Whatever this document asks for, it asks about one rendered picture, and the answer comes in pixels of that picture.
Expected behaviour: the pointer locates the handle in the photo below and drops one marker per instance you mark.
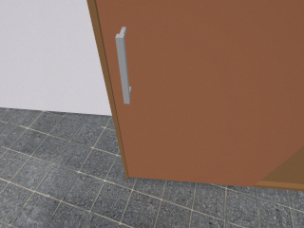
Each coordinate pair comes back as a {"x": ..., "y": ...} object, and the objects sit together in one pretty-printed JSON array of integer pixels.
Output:
[{"x": 121, "y": 52}]

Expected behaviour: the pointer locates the wardrobe door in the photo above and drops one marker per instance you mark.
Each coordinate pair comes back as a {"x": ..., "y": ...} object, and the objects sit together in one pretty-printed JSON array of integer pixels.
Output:
[
  {"x": 217, "y": 86},
  {"x": 291, "y": 171}
]

